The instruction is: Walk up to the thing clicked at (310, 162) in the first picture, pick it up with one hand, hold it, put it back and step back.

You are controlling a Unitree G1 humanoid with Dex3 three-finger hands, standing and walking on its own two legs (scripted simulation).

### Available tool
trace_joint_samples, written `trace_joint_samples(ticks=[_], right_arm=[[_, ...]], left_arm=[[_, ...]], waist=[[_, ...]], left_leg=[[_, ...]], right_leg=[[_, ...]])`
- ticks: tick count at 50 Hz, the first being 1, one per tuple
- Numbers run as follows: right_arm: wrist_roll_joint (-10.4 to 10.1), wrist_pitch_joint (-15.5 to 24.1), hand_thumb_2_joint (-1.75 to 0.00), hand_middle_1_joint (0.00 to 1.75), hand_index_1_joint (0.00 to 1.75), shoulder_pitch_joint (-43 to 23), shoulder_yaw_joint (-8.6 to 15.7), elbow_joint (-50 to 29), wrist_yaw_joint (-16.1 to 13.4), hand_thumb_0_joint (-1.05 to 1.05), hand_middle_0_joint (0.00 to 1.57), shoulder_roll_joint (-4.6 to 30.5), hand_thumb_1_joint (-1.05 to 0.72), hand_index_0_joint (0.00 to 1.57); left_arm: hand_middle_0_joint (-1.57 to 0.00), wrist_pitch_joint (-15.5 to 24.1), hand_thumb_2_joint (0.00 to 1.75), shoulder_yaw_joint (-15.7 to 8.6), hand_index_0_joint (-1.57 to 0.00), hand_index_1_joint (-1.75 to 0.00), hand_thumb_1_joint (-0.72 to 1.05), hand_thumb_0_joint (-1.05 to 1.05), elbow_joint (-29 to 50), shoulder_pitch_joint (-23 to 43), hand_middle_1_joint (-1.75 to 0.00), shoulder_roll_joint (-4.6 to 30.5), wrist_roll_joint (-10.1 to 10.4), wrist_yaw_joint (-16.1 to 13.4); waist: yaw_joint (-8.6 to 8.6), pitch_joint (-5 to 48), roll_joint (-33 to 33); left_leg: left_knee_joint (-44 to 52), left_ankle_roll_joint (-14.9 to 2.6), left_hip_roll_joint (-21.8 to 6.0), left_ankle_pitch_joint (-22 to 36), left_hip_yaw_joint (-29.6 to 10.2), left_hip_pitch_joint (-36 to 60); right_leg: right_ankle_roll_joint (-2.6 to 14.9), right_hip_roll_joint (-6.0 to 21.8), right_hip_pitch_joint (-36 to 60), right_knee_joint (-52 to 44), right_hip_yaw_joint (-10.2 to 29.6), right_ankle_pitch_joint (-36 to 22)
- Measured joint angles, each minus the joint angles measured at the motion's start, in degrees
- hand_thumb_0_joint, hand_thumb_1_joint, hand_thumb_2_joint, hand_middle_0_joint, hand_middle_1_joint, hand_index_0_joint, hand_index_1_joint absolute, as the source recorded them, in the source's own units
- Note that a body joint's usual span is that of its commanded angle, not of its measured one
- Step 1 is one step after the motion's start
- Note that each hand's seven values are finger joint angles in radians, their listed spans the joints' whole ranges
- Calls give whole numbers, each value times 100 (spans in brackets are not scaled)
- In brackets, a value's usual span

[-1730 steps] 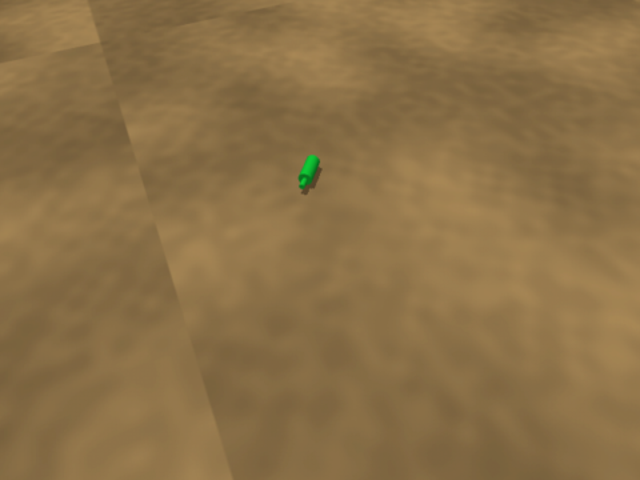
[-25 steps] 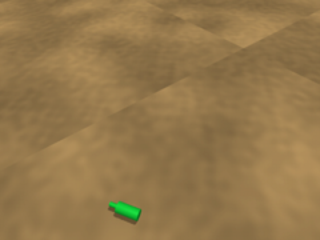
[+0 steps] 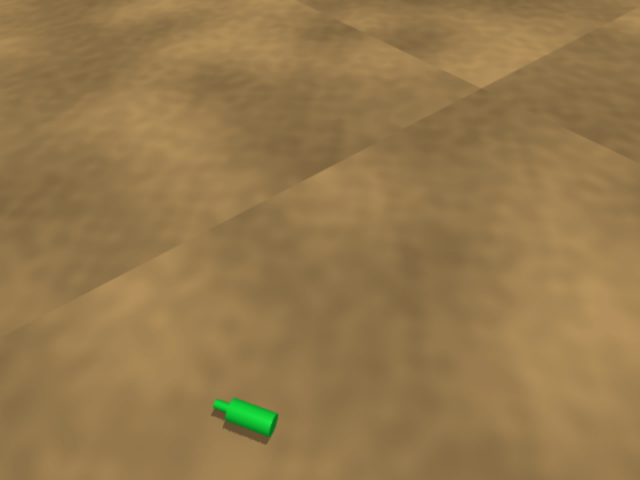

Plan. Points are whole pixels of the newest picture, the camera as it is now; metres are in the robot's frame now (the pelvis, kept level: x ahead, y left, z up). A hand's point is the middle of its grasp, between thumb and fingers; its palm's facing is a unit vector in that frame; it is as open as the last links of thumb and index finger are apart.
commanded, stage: stand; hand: left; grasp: from above
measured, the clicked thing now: (244, 414) +0.39 +0.27 -0.75
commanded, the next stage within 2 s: step back in 1.26 s
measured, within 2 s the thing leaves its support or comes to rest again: neither
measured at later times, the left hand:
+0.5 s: hand out of the picture +0.08 +0.24 -0.16, palm faces +0.01 -0.94 -0.34, open 7.4 cm
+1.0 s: hand out of the picture +0.08 +0.25 -0.16, palm faces +0.00 -0.94 -0.34, open 7.4 cm
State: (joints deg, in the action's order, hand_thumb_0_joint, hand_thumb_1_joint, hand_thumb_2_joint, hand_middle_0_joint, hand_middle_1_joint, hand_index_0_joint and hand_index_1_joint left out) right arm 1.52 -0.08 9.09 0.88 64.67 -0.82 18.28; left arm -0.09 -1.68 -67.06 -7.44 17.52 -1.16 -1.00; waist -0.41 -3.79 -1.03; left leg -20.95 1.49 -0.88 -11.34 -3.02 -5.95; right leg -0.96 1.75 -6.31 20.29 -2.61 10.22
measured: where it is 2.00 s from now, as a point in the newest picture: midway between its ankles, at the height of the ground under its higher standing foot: outside the picture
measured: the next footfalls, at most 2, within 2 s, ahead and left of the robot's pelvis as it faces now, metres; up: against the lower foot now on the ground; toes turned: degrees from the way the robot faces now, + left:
right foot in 1.96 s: -0.08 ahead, -0.07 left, +0.00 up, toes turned -2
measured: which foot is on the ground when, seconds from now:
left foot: down 0.00-1.00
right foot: down 0.00-1.00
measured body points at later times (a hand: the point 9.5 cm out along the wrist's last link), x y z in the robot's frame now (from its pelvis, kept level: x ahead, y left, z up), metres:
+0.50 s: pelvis +0.01 +0.00 +0.00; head +0.02 -0.01 +0.45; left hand +0.08 +0.29 -0.13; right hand +0.08 -0.29 -0.14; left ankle +0.01 +0.14 -0.75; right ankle +0.01 -0.13 -0.75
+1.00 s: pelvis +0.01 +0.00 +0.00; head +0.02 -0.01 +0.45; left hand +0.08 +0.29 -0.13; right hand +0.08 -0.30 -0.14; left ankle +0.01 +0.14 -0.75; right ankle +0.01 -0.13 -0.75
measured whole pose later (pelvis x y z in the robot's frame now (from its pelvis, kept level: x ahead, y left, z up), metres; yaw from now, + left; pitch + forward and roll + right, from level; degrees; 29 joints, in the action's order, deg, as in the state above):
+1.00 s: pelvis +0.01 +0.00 +0.00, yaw +0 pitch -3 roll +0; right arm 1.2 0.4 7.3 0.1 64.7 -0.2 19.2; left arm 0.4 -1.5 -66.4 -6.1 18.6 -0.6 -0.2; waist -0.1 -3.4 -0.8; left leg -19.0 1.7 -1.3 -11.2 -2.6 -5.3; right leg -0.7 1.4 -6.0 18.8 -2.3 10.2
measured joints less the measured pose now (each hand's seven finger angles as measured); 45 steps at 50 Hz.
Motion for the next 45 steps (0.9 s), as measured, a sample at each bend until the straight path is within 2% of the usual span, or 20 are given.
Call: trace_joint_samples(ticks=[21,45], right_arm=[[-20,46,-89,30,30,-193,-75,-13,1,1,20,48,-91,20],[-22,41,-89,30,30,-204,-66,-4,52,1,20,92,-91,20]], left_arm=[[-20,24,90,6,-21,-30,90,0,26,214,-30,35,42,37],[-20,48,90,16,-21,-30,90,0,78,167,-30,98,49,75]], waist=[[16,21,-11],[30,57,23]], left_leg=[[134,14,-19,-3,19,65],[180,26,-44,8,33,61]], right_leg=[[10,-16,37,-91,14,18],[25,-41,32,-151,26,-7]])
